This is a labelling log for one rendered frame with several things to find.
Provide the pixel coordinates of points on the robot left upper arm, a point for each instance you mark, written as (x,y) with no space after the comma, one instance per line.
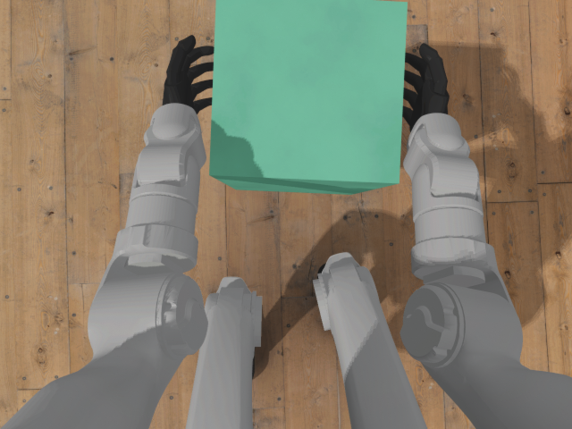
(140,328)

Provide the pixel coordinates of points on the left robot forearm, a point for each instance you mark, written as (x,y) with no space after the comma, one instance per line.
(159,232)

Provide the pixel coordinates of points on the left robot hand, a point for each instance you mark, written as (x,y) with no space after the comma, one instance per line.
(177,86)

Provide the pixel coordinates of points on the right robot forearm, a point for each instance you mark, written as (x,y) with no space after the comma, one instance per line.
(447,209)

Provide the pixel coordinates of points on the right robot hand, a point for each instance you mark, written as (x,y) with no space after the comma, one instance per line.
(431,94)

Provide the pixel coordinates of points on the right robot thigh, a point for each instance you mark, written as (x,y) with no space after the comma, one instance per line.
(378,391)

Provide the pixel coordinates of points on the carton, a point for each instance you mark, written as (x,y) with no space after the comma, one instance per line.
(308,94)

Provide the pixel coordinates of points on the robot right upper arm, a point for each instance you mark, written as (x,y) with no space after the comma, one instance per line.
(470,341)

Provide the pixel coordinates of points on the left robot shin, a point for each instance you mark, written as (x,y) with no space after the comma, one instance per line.
(235,282)

